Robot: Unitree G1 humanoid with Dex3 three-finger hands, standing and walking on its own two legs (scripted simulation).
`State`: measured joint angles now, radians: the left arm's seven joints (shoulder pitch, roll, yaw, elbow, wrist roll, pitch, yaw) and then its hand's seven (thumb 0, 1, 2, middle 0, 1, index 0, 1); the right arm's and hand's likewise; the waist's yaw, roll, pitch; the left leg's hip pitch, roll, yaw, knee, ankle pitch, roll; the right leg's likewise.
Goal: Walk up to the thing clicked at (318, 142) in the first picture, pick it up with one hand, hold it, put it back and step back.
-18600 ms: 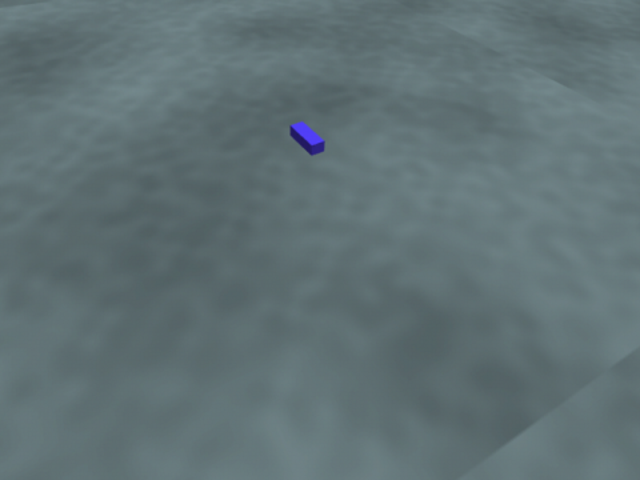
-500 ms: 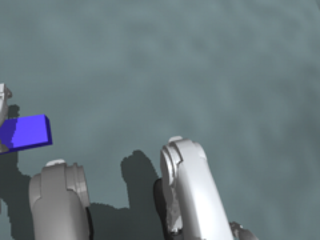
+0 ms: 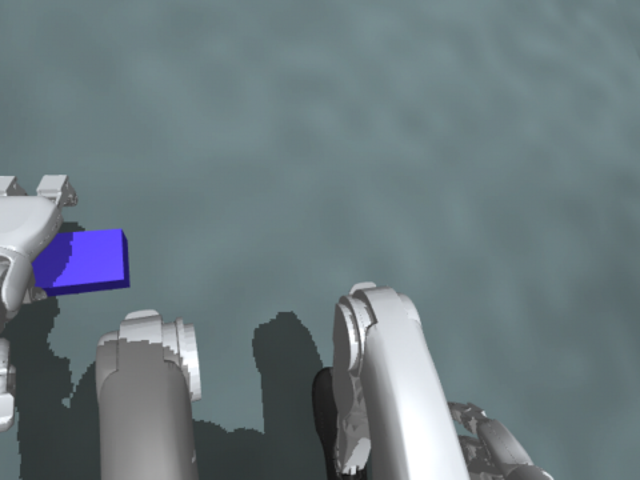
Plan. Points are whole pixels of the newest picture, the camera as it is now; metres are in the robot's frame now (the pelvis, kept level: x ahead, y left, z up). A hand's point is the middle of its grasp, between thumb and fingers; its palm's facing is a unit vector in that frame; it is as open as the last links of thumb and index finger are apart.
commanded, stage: rest palm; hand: left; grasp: from above
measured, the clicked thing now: (44, 266) +0.43 +0.32 -0.29
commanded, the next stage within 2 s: close in 1.54 s
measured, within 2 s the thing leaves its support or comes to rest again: neither
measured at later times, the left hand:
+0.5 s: hand (44, 267) +0.42 +0.30 -0.26, palm faces -0.47 -0.15 -0.87, open 14.3 cm
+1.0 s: hand (40, 273) +0.41 +0.31 -0.27, palm faces -0.48 -0.15 -0.87, open 14.3 cm
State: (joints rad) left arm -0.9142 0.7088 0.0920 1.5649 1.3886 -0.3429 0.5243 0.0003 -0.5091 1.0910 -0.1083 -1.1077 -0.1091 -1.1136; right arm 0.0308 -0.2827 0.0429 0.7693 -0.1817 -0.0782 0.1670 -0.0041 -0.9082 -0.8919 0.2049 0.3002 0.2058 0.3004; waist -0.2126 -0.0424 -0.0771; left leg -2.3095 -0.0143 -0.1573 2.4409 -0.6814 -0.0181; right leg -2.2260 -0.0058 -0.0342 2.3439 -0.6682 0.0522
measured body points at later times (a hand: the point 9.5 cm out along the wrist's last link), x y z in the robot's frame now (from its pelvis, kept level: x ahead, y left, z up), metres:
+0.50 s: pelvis +0.01 +0.00 -0.03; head +0.26 +0.10 +0.33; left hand +0.44 +0.31 -0.21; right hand +0.04 -0.26 -0.12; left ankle +0.08 +0.13 -0.29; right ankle +0.11 -0.14 -0.29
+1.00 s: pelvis +0.01 +0.01 -0.04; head +0.26 +0.12 +0.32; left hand +0.43 +0.32 -0.22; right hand +0.08 -0.26 -0.12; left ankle +0.08 +0.13 -0.29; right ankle +0.11 -0.14 -0.29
